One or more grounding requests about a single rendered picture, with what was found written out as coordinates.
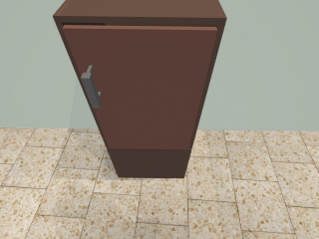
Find handle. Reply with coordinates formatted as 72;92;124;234
81;65;102;109

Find cupboard door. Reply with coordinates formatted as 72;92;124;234
62;25;217;150

